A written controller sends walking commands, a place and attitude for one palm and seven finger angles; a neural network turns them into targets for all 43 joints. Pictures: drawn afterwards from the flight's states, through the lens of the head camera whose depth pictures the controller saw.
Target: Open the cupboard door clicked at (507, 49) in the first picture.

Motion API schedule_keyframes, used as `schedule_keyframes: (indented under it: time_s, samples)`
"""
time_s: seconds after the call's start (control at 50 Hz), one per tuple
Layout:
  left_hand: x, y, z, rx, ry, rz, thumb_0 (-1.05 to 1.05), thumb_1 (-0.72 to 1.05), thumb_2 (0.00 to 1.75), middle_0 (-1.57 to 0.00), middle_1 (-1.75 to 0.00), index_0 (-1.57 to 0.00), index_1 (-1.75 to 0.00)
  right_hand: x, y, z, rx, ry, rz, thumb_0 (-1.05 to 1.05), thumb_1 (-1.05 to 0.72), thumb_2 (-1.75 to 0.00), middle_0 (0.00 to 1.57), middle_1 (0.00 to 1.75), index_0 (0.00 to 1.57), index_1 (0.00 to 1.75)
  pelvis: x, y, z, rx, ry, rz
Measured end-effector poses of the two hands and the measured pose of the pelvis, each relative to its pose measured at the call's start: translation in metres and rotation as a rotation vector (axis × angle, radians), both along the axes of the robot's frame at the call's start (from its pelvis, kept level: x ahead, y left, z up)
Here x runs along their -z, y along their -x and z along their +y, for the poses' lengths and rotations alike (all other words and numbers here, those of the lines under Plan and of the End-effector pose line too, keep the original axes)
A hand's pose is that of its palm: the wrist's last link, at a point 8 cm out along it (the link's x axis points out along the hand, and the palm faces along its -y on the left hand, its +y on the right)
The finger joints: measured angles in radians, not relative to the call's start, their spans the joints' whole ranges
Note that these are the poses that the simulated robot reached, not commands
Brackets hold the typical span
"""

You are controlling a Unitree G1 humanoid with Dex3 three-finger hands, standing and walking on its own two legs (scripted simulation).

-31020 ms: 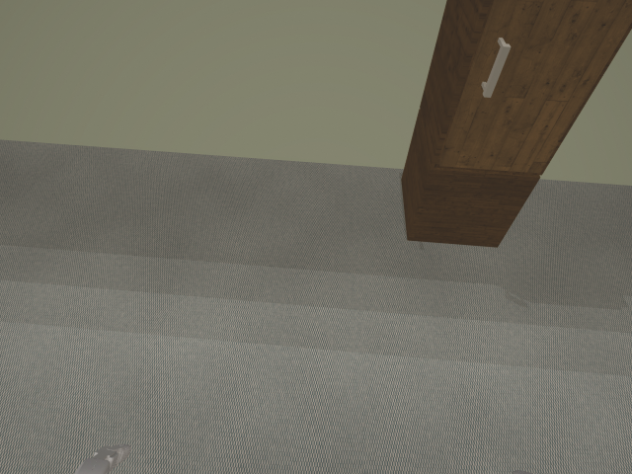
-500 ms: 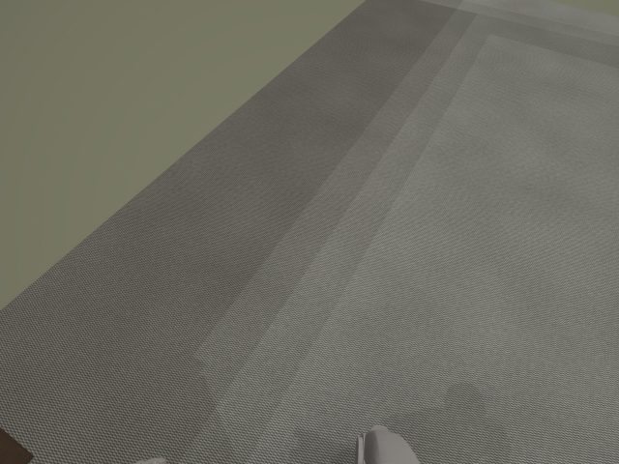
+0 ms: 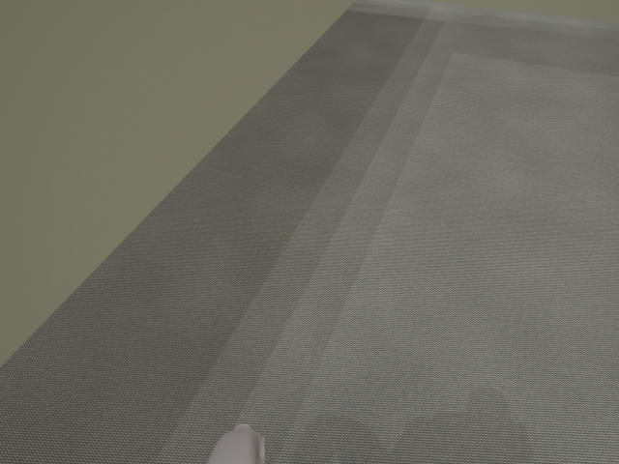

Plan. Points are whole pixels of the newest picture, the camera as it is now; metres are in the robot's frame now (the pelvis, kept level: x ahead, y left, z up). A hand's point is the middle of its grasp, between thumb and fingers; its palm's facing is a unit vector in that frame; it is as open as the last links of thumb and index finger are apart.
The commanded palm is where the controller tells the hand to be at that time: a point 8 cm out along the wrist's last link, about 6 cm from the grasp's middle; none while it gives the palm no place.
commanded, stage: walk to a spot facing it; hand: left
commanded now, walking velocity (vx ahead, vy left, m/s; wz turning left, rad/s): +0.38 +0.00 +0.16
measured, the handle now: out of the picture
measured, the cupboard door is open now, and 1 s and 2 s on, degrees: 59 59 59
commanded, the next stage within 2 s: turn to face it in 0.52 s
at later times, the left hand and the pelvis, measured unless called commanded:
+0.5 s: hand (200, 404) +0.24 +0.20 -0.18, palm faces +0.13 -0.98 -0.17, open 7.3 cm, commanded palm none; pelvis +0.23 +0.03 -0.01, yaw +4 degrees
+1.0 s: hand (241, 278) +0.48 +0.17 -0.17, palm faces +0.26 -0.95 -0.19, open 7.1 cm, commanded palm none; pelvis +0.41 -0.03 -0.01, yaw +15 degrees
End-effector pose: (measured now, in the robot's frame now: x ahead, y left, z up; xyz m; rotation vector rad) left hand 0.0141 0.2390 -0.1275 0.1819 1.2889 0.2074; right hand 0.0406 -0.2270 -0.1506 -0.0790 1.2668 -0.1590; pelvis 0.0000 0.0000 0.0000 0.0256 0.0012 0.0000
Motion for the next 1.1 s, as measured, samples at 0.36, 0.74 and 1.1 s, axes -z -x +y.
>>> schedule_keyframes:
  time_s: [0.36, 0.74, 1.1]
  samples:
    - [0.037, -0.041, -0.019, -0.153, 0.150, 0.341, 0.01, 0.91, 0.90, -0.20, -0.30, -0.20, -0.30, 0.007, -0.239, 0.036, -0.140, 0.053, -0.151, 0.00, -0.92, -0.90, 0.20, 0.30, 0.20, 0.29, 0.029, -0.179, 0.031, -0.039, 0.011, -0.030]
    - [0.011, -0.442, -0.010, 0.073, -0.013, -0.176, 0.01, 0.93, 0.90, -0.19, -0.29, -0.20, -0.30, 0.011, -0.226, -0.003, 0.011, -0.026, 0.350, 0.00, -0.91, -0.90, 0.20, 0.30, 0.20, 0.29, 0.021, -0.354, -0.022, -0.079, -0.004, 0.022]
    - [0.040, -0.423, -0.002, -0.258, 0.054, -0.135, -0.02, 0.94, 0.90, -0.20, -0.30, -0.20, -0.30, -0.018, -0.553, -0.009, -0.373, 0.140, -0.134, 0.00, -0.92, -0.90, 0.20, 0.30, 0.20, 0.29, 0.025, -0.427, -0.011, -0.312, 0.046, -0.005]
